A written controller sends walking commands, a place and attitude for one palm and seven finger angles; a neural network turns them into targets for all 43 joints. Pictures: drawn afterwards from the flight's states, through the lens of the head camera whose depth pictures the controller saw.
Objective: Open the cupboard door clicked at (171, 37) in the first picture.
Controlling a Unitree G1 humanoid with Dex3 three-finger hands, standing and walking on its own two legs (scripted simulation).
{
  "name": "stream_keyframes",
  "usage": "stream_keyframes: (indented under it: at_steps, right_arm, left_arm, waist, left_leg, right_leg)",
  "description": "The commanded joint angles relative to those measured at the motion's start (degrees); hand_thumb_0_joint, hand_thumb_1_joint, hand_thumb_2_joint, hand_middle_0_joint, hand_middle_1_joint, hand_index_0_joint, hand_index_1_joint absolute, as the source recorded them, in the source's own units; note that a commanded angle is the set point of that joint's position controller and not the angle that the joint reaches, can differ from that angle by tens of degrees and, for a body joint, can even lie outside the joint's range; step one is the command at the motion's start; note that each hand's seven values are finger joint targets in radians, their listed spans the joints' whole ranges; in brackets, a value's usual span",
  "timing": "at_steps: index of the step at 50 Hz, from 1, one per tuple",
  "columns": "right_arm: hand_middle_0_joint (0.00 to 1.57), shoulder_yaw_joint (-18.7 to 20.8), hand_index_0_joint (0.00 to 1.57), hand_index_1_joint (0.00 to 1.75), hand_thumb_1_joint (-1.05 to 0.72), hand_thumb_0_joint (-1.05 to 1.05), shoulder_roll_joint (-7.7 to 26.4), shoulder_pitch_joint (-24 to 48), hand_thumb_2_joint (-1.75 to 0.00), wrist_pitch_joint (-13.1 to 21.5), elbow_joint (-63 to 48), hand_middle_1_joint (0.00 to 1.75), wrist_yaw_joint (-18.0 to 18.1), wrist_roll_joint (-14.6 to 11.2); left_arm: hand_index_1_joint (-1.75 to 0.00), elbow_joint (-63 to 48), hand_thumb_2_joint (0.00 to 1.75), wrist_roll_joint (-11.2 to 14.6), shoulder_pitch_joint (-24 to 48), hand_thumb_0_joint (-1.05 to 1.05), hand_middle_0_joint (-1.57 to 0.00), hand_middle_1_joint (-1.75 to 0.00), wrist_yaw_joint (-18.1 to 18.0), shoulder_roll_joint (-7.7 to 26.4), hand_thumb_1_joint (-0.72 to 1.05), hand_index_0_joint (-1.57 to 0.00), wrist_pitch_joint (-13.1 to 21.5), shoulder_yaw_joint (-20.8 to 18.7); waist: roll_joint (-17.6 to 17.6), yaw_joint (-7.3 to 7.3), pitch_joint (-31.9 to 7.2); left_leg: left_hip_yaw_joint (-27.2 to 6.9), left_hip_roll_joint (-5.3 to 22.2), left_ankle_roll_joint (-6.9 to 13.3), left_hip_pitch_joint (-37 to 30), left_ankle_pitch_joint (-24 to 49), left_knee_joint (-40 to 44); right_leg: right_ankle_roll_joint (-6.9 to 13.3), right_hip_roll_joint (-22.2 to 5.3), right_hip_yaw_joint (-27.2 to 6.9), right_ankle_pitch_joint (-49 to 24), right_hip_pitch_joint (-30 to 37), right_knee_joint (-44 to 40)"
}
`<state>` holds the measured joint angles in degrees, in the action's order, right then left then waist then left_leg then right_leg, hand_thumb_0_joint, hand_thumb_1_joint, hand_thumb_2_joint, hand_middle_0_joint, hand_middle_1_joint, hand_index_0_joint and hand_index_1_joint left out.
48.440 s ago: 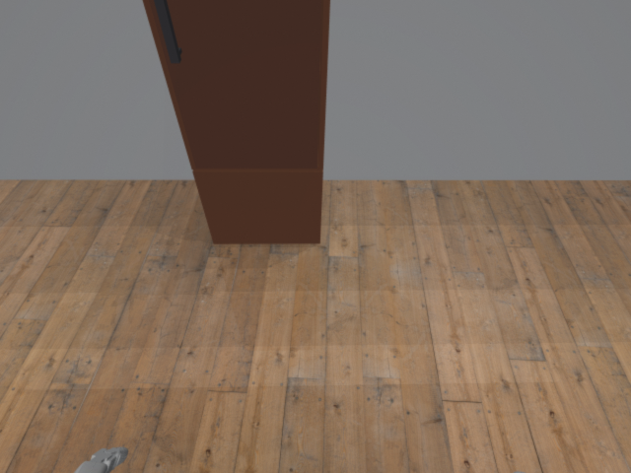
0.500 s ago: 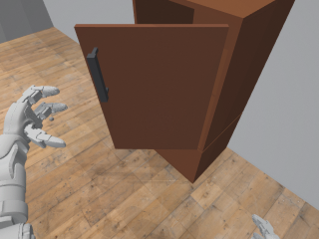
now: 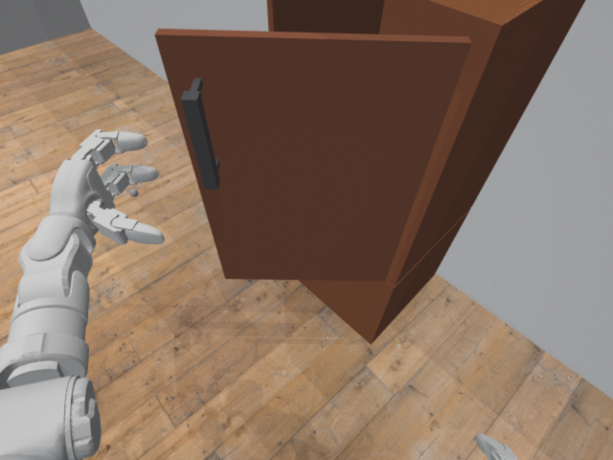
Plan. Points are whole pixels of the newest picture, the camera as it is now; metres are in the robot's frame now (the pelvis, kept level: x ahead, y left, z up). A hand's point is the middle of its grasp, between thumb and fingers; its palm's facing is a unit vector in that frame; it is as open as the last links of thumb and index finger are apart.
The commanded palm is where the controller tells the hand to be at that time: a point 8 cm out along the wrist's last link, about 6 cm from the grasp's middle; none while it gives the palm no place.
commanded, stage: move the hooked fingers beside the handle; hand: left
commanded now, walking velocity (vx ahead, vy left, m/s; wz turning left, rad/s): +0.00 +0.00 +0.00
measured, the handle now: (205, 136) +0.54 +0.16 +0.12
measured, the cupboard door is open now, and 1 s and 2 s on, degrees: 45 45 45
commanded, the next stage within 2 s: slide the fingers in behind the handle in 1.40 s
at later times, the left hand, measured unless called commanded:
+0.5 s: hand (153, 156) +0.47 +0.22 +0.14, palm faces +0.03 -1.00 +0.00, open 14.0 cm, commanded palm +0.45 +0.28 +0.13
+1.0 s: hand (139, 160) +0.48 +0.25 +0.12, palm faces +0.00 -1.00 +0.01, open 14.0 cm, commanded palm +0.46 +0.29 +0.12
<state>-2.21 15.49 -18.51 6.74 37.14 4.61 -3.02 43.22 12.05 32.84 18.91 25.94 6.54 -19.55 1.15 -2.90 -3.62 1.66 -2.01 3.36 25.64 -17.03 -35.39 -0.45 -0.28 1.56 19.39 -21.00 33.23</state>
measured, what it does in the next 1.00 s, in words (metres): stands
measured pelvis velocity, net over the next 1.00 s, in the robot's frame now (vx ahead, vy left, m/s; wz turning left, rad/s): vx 0.01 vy -0.01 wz -0.03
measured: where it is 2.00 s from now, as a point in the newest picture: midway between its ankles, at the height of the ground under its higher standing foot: outside the picture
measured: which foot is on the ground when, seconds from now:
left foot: down 0.00-1.00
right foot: down 0.00-1.00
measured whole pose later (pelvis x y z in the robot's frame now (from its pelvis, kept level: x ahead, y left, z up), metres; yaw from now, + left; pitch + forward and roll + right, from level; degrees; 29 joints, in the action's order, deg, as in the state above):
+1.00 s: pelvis +0.01 -0.01 -0.01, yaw -2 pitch +14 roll -2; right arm -1.4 16.8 -23.6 -2.6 36.7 3.7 -2.7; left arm 64.8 10.0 47.0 26.4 38.2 13.3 -26.5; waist 0.6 -6.8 -5.3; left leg 1.6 0.9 2.3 35.2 -20.3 -41.1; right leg 0.8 2.6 1.4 20.9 -29.8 36.4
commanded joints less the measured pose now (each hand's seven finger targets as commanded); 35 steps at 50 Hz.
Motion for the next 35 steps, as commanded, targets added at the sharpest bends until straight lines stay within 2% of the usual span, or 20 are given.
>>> stream_keyframes:
  at_steps: [1,2,3,6,9,11,12,13,16,17,18,19,23,25,27,28,29,31,33,35]
  right_arm:
    - [0.20,4.1,0.20,0.30,-0.90,0.00,9.8,-2.5,-0.90,1.3,-5.6,0.30,0.2,0.2]
    - [0.20,4.0,0.20,0.30,-0.90,0.00,9.8,-2.7,-0.90,1.0,-5.3,0.30,0.2,0.2]
    - [0.20,4.2,0.20,0.30,-0.90,0.00,10.1,-3.3,-0.90,0.5,-4.8,0.30,0.2,0.3]
    - [0.20,4.0,0.20,0.30,-0.90,0.00,10.1,-3.2,-0.90,-0.4,-4.9,0.30,0.2,-0.1]
    - [0.20,3.7,0.20,0.30,-0.90,0.00,10.4,-4.0,-0.90,-1.4,-4.2,0.30,0.5,-0.2]
    - [0.20,3.7,0.20,0.30,-0.90,0.00,10.6,-4.5,-0.90,-1.7,-3.9,0.30,0.6,-0.2]
    - [0.20,3.8,0.20,0.30,-0.90,0.00,10.6,-4.9,-0.90,-1.7,-4.0,0.30,0.6,0.0]
    - [0.20,3.8,0.20,0.30,-0.90,0.00,10.7,-5.4,-0.90,-2.1,-3.7,0.30,0.7,-0.1]
    - [0.20,3.9,0.20,0.30,-0.90,0.00,11.0,-6.2,-0.90,-2.2,-2.7,0.30,0.8,0.1]
    - [0.20,3.8,0.20,0.30,-0.90,0.00,11.0,-6.4,-0.90,-2.2,-2.5,0.30,0.7,0.2]
    - [0.20,4.0,0.20,0.30,-0.90,0.00,11.2,-7.2,-0.90,-2.6,-2.0,0.30,0.8,0.2]
    - [0.20,4.0,0.20,0.30,-0.90,0.00,11.4,-7.4,-0.90,-2.8,-1.9,0.30,0.9,0.1]
    - [0.20,3.8,0.20,0.30,-0.90,0.00,11.8,-8.7,-0.90,-4.0,-2.0,0.30,0.8,0.0]
    - [0.20,3.8,0.20,0.30,-0.90,0.00,12.1,-9.5,-0.90,-4.6,-2.7,0.30,0.6,0.0]
    - [0.20,3.9,0.20,0.30,-0.90,0.00,11.9,-9.8,-0.90,-5.0,-3.3,0.30,0.4,0.2]
    - [0.20,4.0,0.20,0.30,-0.90,0.00,11.9,-10.4,-0.90,-5.3,-3.5,0.30,0.4,0.4]
    - [0.20,4.0,0.20,0.30,-0.90,0.00,12.0,-10.7,-0.90,-5.5,-3.7,0.30,0.3,0.4]
    - [0.20,4.1,0.20,0.30,-0.90,0.00,12.3,-11.3,-0.90,-6.0,-3.9,0.30,0.2,0.4]
    - [0.20,4.2,0.20,0.30,-0.90,0.00,12.3,-11.7,-0.90,-6.5,-4.2,0.30,0.3,0.3]
    - [0.20,4.3,0.20,0.30,-0.90,0.00,12.4,-12.0,-0.90,-7.0,-4.4,0.30,0.2,0.3]
  left_arm:
    - [-1.20,-13.0,0.30,0.7,24.2,0.00,-0.30,-1.20,-1.7,16.1,-0.50,-0.30,5.3,-5.0]
    - [-1.20,-12.6,0.30,0.7,25.2,0.00,-0.30,-1.20,-1.6,15.8,-0.50,-0.30,5.6,-4.5]
    - [-1.20,-10.6,0.30,0.8,24.4,0.00,-0.30,-1.20,-1.7,17.4,-0.50,-0.30,5.6,-6.1]
    - [-1.20,-6.3,0.30,0.8,25.0,0.00,-0.30,-1.20,-0.8,17.0,-0.50,-0.30,5.2,-5.6]
    - [-1.20,0.1,0.30,-0.3,29.2,0.00,-0.30,-1.20,-0.1,19.2,-0.50,-0.30,5.1,-5.6]
    - [-1.20,0.8,0.30,-0.9,34.3,0.00,-0.30,-1.20,0.5,20.4,-0.50,-0.30,6.4,-4.8]
    - [-1.20,1.4,0.30,-1.0,34.8,0.00,-0.30,-1.20,0.7,21.0,-0.50,-0.30,7.2,-5.4]
    - [-1.20,0.9,0.30,-0.9,36.3,0.00,-0.30,-1.20,1.0,20.4,-0.50,-0.30,8.3,-3.9]
    - [-1.20,2.2,0.30,-0.7,40.1,0.00,-0.30,-1.20,1.7,22.8,-0.50,-0.30,10.5,-5.6]
    - [-1.20,2.8,0.30,-0.4,41.6,0.00,-0.30,-1.20,2.0,22.2,-0.50,-0.30,10.9,-5.0]
    - [-1.20,4.3,0.30,-0.1,41.6,0.00,-0.30,-1.20,2.3,23.4,-0.50,-0.30,11.0,-5.7]
    - [-1.20,5.9,0.30,-0.3,40.7,0.00,-0.30,-1.20,2.7,25.1,-0.50,-0.30,10.9,-7.4]
    - [-1.20,13.1,0.30,-1.4,40.5,0.00,-0.30,-1.20,3.8,27.3,-0.50,-0.30,8.7,-7.1]
    - [-1.20,15.2,0.30,-2.5,38.4,0.00,-0.30,-1.20,4.1,31.2,-0.50,-0.30,8.1,-9.6]
    - [-1.20,13.2,0.30,-3.0,40.5,0.00,-0.30,-1.20,4.2,31.1,-0.50,-0.30,8.9,-8.9]
    - [-1.20,12.2,0.30,-2.7,41.3,0.00,-0.30,-1.20,4.2,32.2,-0.50,-0.30,9.7,-9.8]
    - [-1.20,11.8,0.30,-2.9,41.0,0.00,-0.30,-1.20,4.3,33.6,-0.50,-0.30,10.3,-11.1]
    - [-1.20,13.4,0.30,-2.5,40.6,0.00,-0.30,-1.20,4.7,35.3,-0.50,-0.30,10.7,-12.7]
    - [-1.20,14.4,0.30,-2.1,40.1,0.00,-0.30,-1.20,5.6,34.1,-0.50,-0.30,10.6,-11.4]
    - [-1.20,14.4,0.30,-3.1,39.1,0.00,-0.30,-1.20,6.5,36.4,-0.50,-0.30,10.5,-12.9]
  waist:
    - [5.5,0.31,-20.0]
    - [5.4,-0.09,-19.9]
    - [1.7,0.02,-19.8]
    - [1.4,-0.49,-17.4]
    - [1.5,-1.64,-13.8]
    - [3.9,-2.53,-14.6]
    - [3.6,-2.42,-16.0]
    - [2.6,-3.15,-16.9]
    - [5.9,-3.53,-20.1]
    - [5.1,-4.16,-20.6]
    - [2.6,-4.26,-20.9]
    - [3.2,-3.97,-21.8]
    - [2.0,-4.44,-18.3]
    - [1.3,-3.56,-18.7]
    - [3.9,-3.82,-20.2]
    - [2.6,-3.83,-21.3]
    - [3.4,-3.58,-23.2]
    - [1.0,-3.79,-23.3]
    - [0.7,-4.33,-22.4]
    - [3.9,-3.45,-23.6]
  left_leg:
    - [-8.3,4.5,-4.2,-24.0,28.2,2.4]
    - [-8.0,4.5,-4.2,-23.6,28.5,2.3]
    - [-7.2,4.3,-3.5,-21.7,27.7,2.0]
    - [-5.6,3.6,-2.5,-18.3,23.9,2.0]
    - [-4.7,3.0,-1.6,-14.0,18.9,1.7]
    - [-4.7,2.8,-1.5,-13.8,16.7,1.3]
    - [-4.8,2.7,-1.4,-14.3,16.7,1.0]
    - [-4.7,3.0,-1.2,-14.6,17.0,0.6]
    - [-4.9,2.9,-1.3,-16.2,17.8,-0.5]
    - [-4.9,2.7,-1.2,-16.0,17.4,-0.7]
    - [-4.5,2.8,-0.9,-14.5,17.8,-1.2]
    - [-4.1,2.6,-0.7,-13.8,17.8,-1.4]
    - [-2.9,2.2,-0.1,-7.7,16.5,-2.0]
    - [-2.5,2.1,0.0,-5.4,16.6,-2.2]
    - [-2.2,2.0,-0.1,-5.8,16.7,-2.6]
    - [-2.2,2.1,0.0,-5.7,18.2,-3.0]
    - [-1.9,2.1,0.1,-6.3,18.8,-3.2]
    - [-1.8,2.1,0.1,-4.4,17.2,-3.3]
    - [-1.3,2.1,0.3,-3.2,17.0,-3.4]
    - [-1.3,2.0,0.2,-4.4,18.3,-3.6]
  right_leg:
    - [2.2,1.5,1.2,-15.5,-5.2,-2.1]
    - [2.2,1.5,1.2,-16.1,-5.0,-2.1]
    - [2.1,1.5,1.1,-17.3,-3.2,-2.3]
    - [2.0,1.5,0.6,-18.4,-2.7,-2.4]
    - [2.0,1.5,0.2,-17.4,-3.8,-2.5]
    - [2.2,1.3,-0.1,-15.9,-4.9,-2.2]
    - [2.1,1.4,-0.2,-15.9,-4.9,-2.1]
    - [2.1,1.3,-0.3,-16.1,-4.6,-2.1]
    - [2.0,1.6,-0.9,-16.9,-5.3,-1.6]
    - [1.8,1.6,-0.9,-17.0,-5.3,-1.5]
    - [1.8,1.5,-1.0,-18.2,-3.9,-1.4]
    - [1.5,1.6,-1.5,-19.5,-3.3,-1.3]
    - [1.2,1.1,-2.0,-21.3,-2.7,-0.9]
    - [0.8,1.2,-2.4,-23.0,-1.6,-0.6]
    - [0.8,1.2,-2.7,-23.6,-1.7,-0.2]
    - [0.8,1.3,-2.6,-25.1,-0.5,0.2]
    - [0.5,1.5,-3.1,-26.7,0.0,0.4]
    - [0.1,1.5,-3.4,-27.1,0.9,0.4]
    - [0.0,1.4,-3.4,-27.7,1.2,0.5]
    - [0.2,1.7,-3.3,-28.2,0.7,0.9]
